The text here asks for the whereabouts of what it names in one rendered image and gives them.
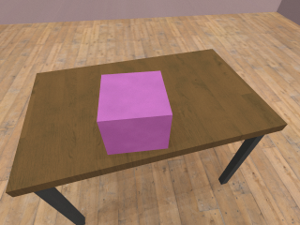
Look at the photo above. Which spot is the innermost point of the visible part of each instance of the table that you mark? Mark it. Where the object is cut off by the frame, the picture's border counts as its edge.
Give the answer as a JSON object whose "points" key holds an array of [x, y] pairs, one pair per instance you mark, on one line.
{"points": [[60, 141]]}

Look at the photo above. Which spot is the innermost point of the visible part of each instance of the carton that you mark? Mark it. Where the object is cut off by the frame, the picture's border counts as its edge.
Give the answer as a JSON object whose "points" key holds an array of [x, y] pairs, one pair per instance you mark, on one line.
{"points": [[134, 113]]}

